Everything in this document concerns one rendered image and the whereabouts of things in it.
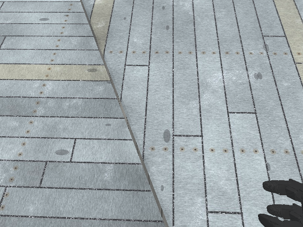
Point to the robot right hand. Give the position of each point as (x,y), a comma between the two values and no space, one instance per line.
(293,190)

